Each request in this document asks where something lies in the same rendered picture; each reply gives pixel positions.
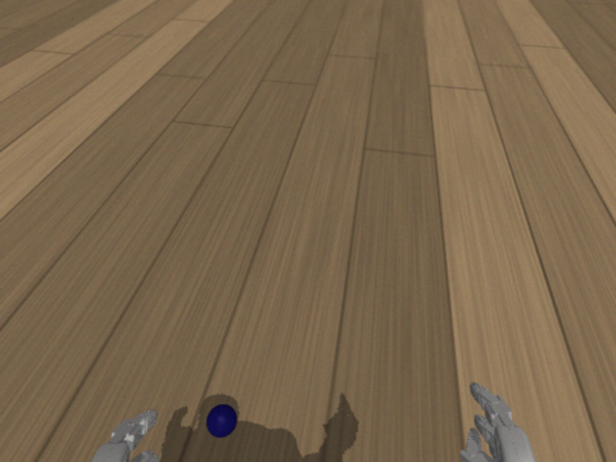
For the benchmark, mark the right robot hand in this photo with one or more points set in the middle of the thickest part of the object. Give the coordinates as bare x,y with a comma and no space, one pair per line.
507,441

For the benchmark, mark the ball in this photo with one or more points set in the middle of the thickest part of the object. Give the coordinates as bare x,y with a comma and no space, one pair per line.
221,420

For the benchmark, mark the left robot hand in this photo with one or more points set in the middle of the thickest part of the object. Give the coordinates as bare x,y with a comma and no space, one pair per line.
126,437

